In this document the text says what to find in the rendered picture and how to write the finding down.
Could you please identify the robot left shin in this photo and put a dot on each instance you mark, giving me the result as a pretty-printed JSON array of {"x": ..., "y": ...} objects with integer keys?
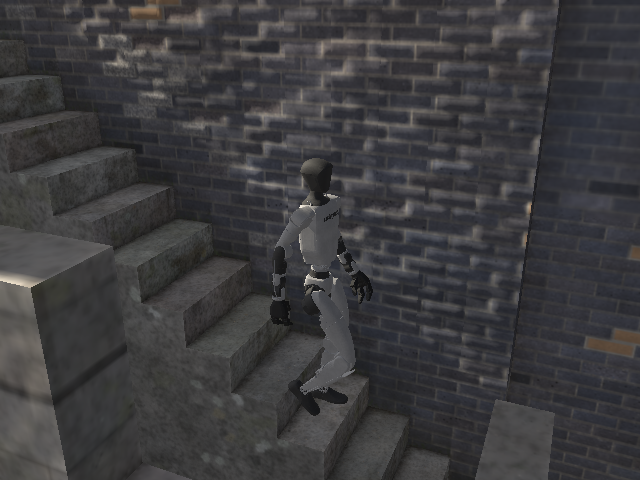
[{"x": 326, "y": 357}]

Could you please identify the right robot hand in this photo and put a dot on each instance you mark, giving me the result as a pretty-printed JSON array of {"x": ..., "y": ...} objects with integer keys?
[{"x": 279, "y": 309}]

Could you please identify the robot left foot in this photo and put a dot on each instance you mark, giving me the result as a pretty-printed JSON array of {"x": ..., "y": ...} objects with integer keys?
[{"x": 331, "y": 396}]

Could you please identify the left robot hand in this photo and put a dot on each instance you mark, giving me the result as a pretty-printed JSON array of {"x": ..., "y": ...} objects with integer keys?
[{"x": 359, "y": 280}]

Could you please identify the left robot forearm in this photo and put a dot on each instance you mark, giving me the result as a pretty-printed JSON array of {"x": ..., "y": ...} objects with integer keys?
[{"x": 345, "y": 258}]

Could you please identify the right robot forearm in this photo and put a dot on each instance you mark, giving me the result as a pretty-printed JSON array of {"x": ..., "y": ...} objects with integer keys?
[{"x": 280, "y": 273}]

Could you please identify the robot right upper arm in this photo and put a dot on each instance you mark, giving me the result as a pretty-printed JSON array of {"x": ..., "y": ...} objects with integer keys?
[{"x": 299, "y": 220}]

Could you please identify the robot left upper arm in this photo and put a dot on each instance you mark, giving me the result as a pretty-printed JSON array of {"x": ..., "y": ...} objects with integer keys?
[{"x": 338, "y": 201}]

